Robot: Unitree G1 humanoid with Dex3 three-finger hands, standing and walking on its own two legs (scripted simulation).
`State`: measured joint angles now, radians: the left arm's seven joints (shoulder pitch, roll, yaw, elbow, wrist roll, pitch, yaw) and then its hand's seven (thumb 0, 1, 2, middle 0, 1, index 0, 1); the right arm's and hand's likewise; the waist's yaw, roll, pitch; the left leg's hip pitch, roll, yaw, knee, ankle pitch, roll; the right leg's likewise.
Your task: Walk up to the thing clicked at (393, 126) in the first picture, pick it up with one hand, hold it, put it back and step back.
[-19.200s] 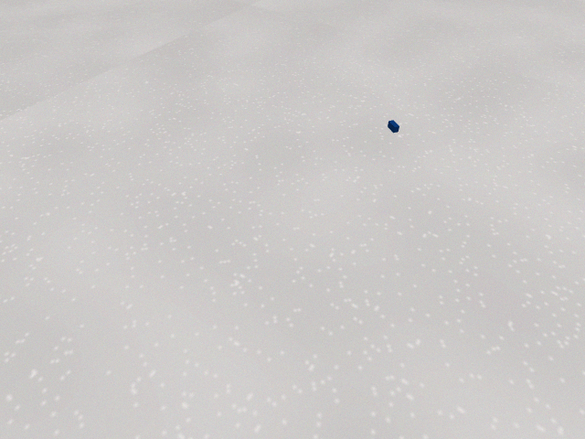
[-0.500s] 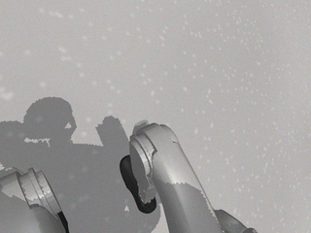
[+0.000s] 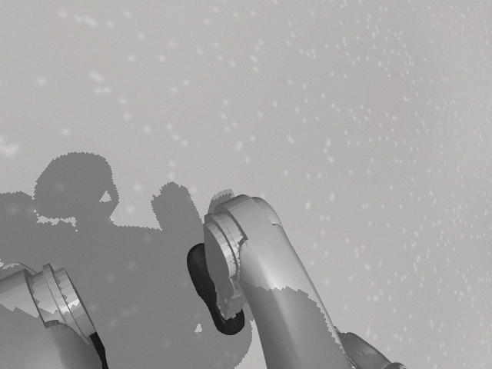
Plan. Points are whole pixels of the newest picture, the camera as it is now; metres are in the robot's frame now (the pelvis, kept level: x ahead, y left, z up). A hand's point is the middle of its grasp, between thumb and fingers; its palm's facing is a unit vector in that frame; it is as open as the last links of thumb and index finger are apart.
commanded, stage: close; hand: left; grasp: from above
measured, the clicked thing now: out of the picture +0.47 +0.28 -0.30
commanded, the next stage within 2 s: settle in 0.60 s
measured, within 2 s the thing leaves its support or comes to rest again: leaves its support in 1.00 s
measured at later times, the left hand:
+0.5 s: hand out of the picture +0.45 +0.28 -0.26, palm faces -0.44 -0.14 -0.89, open 6.2 cm
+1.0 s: hand out of the picture +0.45 +0.28 -0.26, palm faces -0.44 -0.16 -0.88, open 6.2 cm
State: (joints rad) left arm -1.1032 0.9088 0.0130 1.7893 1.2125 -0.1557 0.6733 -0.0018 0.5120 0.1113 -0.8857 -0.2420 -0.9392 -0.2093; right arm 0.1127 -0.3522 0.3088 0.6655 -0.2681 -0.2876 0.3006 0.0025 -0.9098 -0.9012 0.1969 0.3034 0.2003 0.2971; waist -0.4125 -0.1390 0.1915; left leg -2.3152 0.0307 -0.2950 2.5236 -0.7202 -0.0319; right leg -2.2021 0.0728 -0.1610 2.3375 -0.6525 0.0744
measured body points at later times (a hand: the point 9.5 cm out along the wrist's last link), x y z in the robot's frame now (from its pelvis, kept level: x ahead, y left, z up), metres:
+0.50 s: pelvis +0.00 +0.00 +0.00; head +0.28 +0.13 +0.33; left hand +0.47 +0.28 -0.21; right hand +0.05 -0.24 -0.05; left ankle +0.06 +0.13 -0.28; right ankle +0.12 -0.12 -0.28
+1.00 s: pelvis +0.00 +0.00 +0.00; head +0.28 +0.13 +0.33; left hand +0.47 +0.29 -0.21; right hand +0.04 -0.24 -0.05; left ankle +0.06 +0.13 -0.28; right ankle +0.12 -0.12 -0.28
